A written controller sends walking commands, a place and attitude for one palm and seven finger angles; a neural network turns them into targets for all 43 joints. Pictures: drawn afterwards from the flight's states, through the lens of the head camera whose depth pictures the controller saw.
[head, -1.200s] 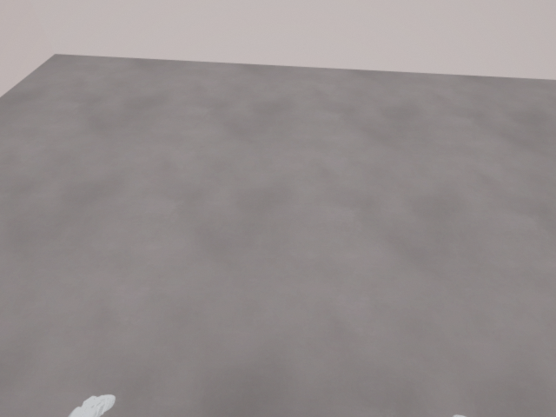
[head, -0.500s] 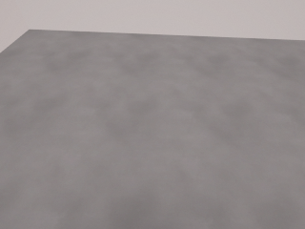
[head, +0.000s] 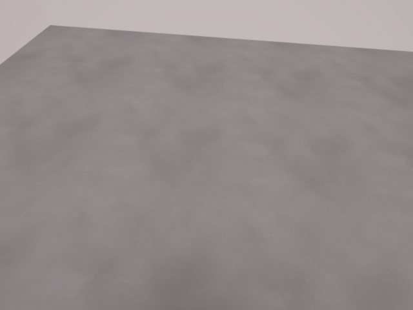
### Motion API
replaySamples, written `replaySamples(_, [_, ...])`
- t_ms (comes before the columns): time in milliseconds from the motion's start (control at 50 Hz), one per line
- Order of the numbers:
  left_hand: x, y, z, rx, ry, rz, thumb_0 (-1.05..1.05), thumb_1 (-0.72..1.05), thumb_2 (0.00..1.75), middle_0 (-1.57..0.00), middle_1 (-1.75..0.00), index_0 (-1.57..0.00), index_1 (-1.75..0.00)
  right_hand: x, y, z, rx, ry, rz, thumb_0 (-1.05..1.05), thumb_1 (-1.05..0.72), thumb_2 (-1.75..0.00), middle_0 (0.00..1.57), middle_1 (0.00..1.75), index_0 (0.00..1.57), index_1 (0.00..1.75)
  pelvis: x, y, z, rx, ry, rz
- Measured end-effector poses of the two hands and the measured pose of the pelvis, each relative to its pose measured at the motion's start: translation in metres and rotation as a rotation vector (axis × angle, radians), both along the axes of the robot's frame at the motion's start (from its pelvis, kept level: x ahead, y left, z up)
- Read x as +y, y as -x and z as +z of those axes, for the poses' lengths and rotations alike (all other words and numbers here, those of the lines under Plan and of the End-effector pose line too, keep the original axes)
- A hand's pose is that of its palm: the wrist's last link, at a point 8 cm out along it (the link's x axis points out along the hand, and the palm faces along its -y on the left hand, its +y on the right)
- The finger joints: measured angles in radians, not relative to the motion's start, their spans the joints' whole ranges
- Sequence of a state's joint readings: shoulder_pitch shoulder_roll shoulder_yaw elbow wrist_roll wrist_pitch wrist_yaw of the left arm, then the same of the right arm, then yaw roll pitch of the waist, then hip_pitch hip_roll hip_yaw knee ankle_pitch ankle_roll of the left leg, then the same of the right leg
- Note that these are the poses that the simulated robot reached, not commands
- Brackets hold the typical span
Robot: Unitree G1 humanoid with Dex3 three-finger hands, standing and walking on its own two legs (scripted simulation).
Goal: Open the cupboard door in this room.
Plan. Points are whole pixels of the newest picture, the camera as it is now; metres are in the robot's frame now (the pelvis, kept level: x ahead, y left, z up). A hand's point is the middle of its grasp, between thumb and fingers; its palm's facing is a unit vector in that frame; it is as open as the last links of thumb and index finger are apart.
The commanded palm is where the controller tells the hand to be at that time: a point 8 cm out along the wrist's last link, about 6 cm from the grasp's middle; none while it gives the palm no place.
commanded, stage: turn or walk to find it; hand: left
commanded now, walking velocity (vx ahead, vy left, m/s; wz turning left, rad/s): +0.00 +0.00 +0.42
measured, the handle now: out of the picture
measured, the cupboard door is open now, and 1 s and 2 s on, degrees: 0 0 0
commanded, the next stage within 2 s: none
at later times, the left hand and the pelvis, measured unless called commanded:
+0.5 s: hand out of the picture +0.01 +0.19 -0.15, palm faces +0.18 -0.94 -0.30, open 7.4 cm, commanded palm none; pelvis -0.05 -0.03 +0.00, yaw +11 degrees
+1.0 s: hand out of the picture -0.16 +0.20 -0.18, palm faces +0.44 -0.87 -0.23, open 7.4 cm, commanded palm none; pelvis -0.09 +0.00 +0.00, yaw +24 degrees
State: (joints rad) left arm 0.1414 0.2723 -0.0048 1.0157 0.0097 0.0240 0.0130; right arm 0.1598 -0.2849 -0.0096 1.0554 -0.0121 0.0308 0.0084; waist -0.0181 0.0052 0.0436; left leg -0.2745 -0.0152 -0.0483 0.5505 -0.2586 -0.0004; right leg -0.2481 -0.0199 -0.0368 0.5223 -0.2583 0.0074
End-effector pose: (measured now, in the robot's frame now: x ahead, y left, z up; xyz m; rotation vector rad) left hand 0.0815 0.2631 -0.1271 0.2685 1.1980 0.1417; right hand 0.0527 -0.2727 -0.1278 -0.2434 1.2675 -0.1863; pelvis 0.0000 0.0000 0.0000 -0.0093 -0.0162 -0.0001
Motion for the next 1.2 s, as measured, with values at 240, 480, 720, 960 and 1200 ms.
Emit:
replaySamples(240, [0.001,0.042,-0.012,0.057,0.057,0.091,0.01,0.91,0.89,-0.2,-0.29,-0.2,-0.3,0.051,0.02,-0.001,0.031,-0.058,0.02,0.01,-0.91,-0.89,0.21,0.3,0.2,0.3,0.013,0.015,0.002,0.018,0.006,0.055])
replaySamples(480, [-0.023,0.077,0.013,-0.056,-0.022,0.197,0.01,0.91,0.89,-0.2,-0.29,-0.2,-0.3,0.007,0.027,-0.023,0.043,-0.085,0.085,0.01,-0.91,-0.89,0.21,0.3,0.2,0.3,-0.023,0.044,-0.003,0.018,-0.011,0.175])
replaySamples(720, [-0.049,0.162,0.011,0.006,0.015,0.349,0.01,0.91,0.89,-0.2,-0.29,-0.2,-0.3,-0.003,-0.005,-0.006,0.029,-0.052,0.226,0.01,-0.91,-0.89,0.2,0.3,0.2,0.29,-0.032,0.057,0.006,0.003,-0.043,0.302])
replaySamples(960, [-0.028,0.264,-0.027,0.154,0.088,0.532,0.01,0.91,0.89,-0.2,-0.29,-0.2,-0.3,0.081,-0.046,0.01,-0.101,-0.037,0.441,0.01,-0.91,-0.89,0.2,0.3,0.2,0.29,-0.002,0.087,-0.005,0.007,-0.014,0.399])
replaySamples(1200, [-0.013,0.25,0.001,0.007,0.038,0.568,0.01,0.91,0.89,-0.19,-0.29,-0.19,-0.3,0.087,-0.017,0.007,-0.07,-0.079,0.477,0.01,-0.91,-0.89,0.21,0.3,0.2,0.3,-0.007,0.106,0.006,0.003,-0.001,0.484])
